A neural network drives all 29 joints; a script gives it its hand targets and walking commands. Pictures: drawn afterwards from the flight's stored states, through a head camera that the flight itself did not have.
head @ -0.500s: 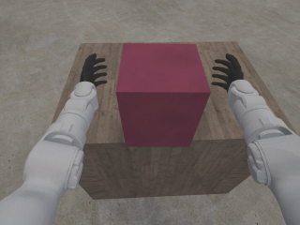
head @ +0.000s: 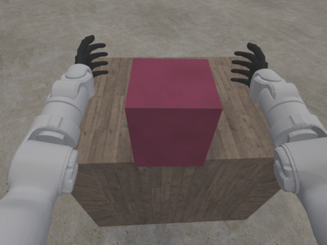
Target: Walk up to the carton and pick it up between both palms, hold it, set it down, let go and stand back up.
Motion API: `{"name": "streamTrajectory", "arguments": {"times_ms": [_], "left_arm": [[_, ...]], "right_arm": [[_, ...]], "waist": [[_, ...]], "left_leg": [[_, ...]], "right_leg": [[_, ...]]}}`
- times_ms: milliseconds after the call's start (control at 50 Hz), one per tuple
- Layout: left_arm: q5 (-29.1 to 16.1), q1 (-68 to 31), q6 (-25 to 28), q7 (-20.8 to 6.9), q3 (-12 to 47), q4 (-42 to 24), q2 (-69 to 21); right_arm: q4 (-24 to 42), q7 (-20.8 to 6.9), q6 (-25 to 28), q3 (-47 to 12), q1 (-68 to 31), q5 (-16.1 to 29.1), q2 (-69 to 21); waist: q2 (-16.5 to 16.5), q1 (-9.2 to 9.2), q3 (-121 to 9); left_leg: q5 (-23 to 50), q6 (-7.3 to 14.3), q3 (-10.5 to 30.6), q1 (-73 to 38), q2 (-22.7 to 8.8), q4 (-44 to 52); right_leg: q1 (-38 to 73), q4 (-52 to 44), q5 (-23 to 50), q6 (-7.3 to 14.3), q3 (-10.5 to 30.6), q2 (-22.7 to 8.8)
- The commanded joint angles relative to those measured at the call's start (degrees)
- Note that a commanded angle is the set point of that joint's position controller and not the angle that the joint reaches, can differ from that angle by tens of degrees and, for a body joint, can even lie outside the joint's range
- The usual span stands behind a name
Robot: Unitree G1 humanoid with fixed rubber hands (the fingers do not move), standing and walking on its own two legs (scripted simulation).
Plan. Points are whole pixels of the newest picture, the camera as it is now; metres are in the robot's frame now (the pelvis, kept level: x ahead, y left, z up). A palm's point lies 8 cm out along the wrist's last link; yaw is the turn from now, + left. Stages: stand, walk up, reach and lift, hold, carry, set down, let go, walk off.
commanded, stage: set down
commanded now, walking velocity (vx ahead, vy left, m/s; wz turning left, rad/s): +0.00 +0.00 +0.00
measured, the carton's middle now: (169, 115) +0.48 +0.01 +0.06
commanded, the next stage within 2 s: none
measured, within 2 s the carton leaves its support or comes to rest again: neither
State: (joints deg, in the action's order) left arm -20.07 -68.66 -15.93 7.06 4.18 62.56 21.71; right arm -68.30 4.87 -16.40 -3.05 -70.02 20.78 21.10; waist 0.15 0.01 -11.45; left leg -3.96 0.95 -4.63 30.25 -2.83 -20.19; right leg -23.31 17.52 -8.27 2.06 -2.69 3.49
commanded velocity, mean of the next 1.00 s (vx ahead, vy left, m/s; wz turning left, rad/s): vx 0.00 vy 0.00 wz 0.00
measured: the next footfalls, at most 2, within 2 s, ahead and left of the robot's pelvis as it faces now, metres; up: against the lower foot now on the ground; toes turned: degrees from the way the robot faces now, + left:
none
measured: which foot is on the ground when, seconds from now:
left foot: down 0.00-1.00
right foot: down 0.00-1.00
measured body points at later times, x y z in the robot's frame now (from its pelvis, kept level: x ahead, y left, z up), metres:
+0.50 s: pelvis +0.00 +0.00 +0.01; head +0.02 +0.01 +0.46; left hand +0.43 +0.21 +0.14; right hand +0.43 -0.21 +0.14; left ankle +0.05 +0.11 -0.74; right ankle -0.01 -0.09 -0.74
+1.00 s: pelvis +0.00 -0.01 +0.01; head +0.00 +0.01 +0.46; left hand +0.36 +0.21 +0.09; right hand +0.37 -0.20 +0.09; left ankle +0.05 +0.11 -0.74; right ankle -0.01 -0.09 -0.74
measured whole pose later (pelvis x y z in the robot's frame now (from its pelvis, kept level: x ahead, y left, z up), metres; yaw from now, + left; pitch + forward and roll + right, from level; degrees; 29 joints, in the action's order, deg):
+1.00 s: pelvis +0.00 -0.01 +0.01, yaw +0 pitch +2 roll +0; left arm -9.6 -21.7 -16.0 2.8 -4.1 22.8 14.0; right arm -30.5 4.7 -12.3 2.4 -25.5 15.2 13.3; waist -1.7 -0.4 -2.1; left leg -3.7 0.6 -5.4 14.0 -2.2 -16.0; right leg -8.3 15.4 -8.9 2.8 -1.8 3.1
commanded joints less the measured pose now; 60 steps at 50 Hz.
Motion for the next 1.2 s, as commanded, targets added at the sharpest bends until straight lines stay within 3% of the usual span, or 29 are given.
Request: {"name": "streamTrajectory", "arguments": {"times_ms": [0,120,200,300,360,440,560,720,860,1000,1180], "left_arm": [[0.57,-28.15,-0.97,-0.49,-2.52,-13.25,9.85],[4.01,-20.47,-3.33,-2.49,-5.77,-14.55,8.36],[7.45,-12.40,-2.99,-4.07,-8.60,-18.06,6.38],[9.71,-5.58,-0.95,-4.88,-10.80,-28.94,5.15],[8.37,-5.79,-0.32,-3.79,-10.37,-36.54,5.80],[6.78,-3.69,-1.07,-2.32,-10.06,-42.14,6.25],[8.48,3.68,-2.84,-2.90,-11.50,-40.70,5.00],[12.02,13.87,-1.19,-4.96,-12.00,-38.51,0.61],[11.16,20.85,2.56,-4.50,-10.34,-47.61,-0.20],[9.82,31.26,3.87,-4.06,-10.01,-57.68,-0.14],[10.37,46.04,4.93,-4.97,-9.72,-61.53,-2.52]], "right_arm": [[12.54,0.23,0.61,1.57,-30.85,0.58,12.74],[11.96,0.20,-0.66,-0.04,-23.47,2.27,11.55],[15.17,0.28,-0.12,-0.05,-15.59,2.32,10.09],[26.64,0.20,1.93,2.82,-9.03,0.28,9.47],[34.49,-0.22,3.02,5.33,-9.67,-1.31,9.87],[39.68,-0.32,3.20,6.73,-8.56,-2.32,9.16],[37.98,0.55,1.94,6.07,-1.68,-3.12,6.39],[36.94,1.14,3.18,6.09,9.39,-4.41,3.33],[45.61,0.20,6.61,8.41,17.11,-5.80,2.46],[56.06,-0.55,8.59,8.16,27.13,-5.57,1.73],[62.92,-1.08,10.09,6.58,43.18,-5.25,0.57]], "waist": [[2.12,1.04,-35.17],[1.29,0.65,-27.97],[0.33,0.79,-23.81],[0.23,1.13,-23.92],[1.48,0.80,-27.36],[2.00,0.24,-29.95],[0.20,-0.45,-24.77],[-0.87,0.15,-13.21],[1.10,0.55,-12.88],[1.23,-0.57,-14.47],[-0.37,-1.68,-8.67]], "left_leg": [[17.96,-0.27,6.84,-38.96,-0.28,-5.47],[19.95,-0.03,7.02,-39.26,0.30,-3.67],[19.79,0.23,6.78,-39.03,1.00,-1.89],[18.38,0.15,5.96,-40.40,1.61,-0.41],[16.53,0.10,5.41,-42.09,1.18,-0.64],[13.21,0.89,4.96,-41.73,0.71,-1.03],[9.88,2.14,4.80,-38.24,0.87,-0.46],[6.61,1.61,4.71,-36.94,1.44,1.34],[5.61,0.81,4.40,-39.10,0.78,1.76],[7.79,0.49,3.80,-38.75,0.57,1.67],[9.12,-0.13,4.02,-38.74,0.65,2.21]], "right_leg": [[-2.37,-2.10,19.45,-4.13,0.80,-1.72],[3.65,-3.62,22.07,-3.71,1.68,-1.99],[8.43,-4.55,23.45,-2.97,2.21,-2.08],[10.01,-4.75,22.79,-1.85,1.99,-1.34],[7.00,-4.31,19.50,-1.29,1.66,-0.86],[5.14,-3.20,16.15,-1.64,1.88,-1.08],[7.48,-2.79,13.85,-2.72,3.01,-1.98],[8.95,-4.96,8.90,-2.41,3.01,-2.35],[7.48,-5.30,7.30,-1.18,2.92,-2.03],[9.12,-4.67,10.39,-1.24,3.71,-2.10],[9.91,-5.99,11.31,-1.56,4.44,-2.68]]}}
